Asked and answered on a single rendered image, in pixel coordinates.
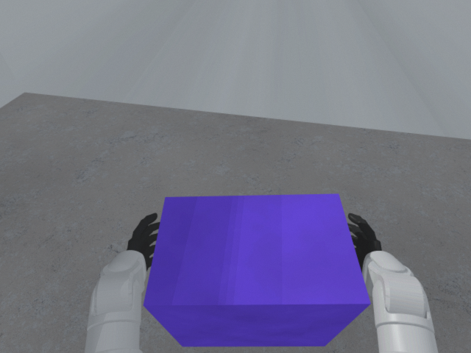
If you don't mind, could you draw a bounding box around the robot left forearm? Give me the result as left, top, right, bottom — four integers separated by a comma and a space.
85, 250, 146, 353

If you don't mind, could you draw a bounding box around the right robot hand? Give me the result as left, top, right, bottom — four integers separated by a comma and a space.
348, 213, 382, 272

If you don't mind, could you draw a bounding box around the carton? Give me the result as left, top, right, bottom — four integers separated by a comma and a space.
144, 193, 371, 347

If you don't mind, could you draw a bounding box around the robot right forearm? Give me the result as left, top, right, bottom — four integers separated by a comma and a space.
362, 251, 438, 353

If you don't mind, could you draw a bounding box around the left robot hand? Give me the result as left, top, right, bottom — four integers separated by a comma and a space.
127, 213, 160, 271

